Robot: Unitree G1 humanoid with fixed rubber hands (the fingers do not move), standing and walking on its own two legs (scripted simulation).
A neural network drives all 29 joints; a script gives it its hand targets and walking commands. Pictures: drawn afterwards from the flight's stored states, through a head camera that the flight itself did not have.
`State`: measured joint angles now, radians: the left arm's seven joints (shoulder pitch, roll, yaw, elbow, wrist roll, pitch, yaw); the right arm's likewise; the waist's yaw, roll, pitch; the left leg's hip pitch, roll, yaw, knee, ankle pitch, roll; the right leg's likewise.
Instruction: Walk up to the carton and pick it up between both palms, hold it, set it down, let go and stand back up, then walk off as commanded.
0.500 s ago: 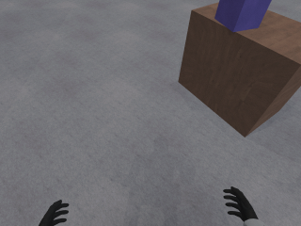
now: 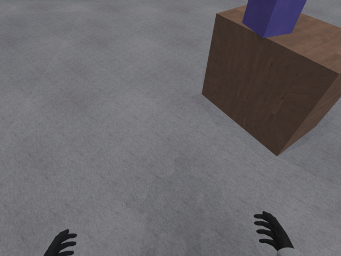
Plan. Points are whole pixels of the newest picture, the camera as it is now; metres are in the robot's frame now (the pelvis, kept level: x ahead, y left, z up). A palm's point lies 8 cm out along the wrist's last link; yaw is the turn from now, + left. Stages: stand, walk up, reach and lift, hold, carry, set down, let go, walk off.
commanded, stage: stand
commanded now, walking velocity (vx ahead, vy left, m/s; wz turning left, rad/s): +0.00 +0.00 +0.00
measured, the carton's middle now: (274, 4) +1.32 -0.61 +0.06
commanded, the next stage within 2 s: walk up in 1.64 s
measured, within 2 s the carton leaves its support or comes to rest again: neither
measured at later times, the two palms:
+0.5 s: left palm out of the picture +0.11 +0.27 -0.09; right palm (284, 249) +0.15 -0.26 -0.06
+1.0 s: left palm out of the picture +0.10 +0.28 -0.09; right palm (285, 251) +0.14 -0.27 -0.06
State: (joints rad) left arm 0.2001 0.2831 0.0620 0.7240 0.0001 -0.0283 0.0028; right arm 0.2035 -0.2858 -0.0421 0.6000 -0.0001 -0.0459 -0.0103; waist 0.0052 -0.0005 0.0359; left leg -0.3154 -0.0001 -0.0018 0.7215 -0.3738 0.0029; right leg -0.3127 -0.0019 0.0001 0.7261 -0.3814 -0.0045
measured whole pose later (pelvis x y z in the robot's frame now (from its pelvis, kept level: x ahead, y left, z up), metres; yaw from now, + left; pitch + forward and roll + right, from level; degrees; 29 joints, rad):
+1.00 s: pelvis -0.01 +0.00 +0.01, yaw +0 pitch -1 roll +0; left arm 0.20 0.29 0.06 0.78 0.00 -0.03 -0.01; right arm 0.20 -0.29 -0.04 0.60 0.00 -0.05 -0.01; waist 0.00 0.00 0.04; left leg -0.32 0.00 0.00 0.65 -0.32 0.00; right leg -0.31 0.00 0.00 0.66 -0.33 0.00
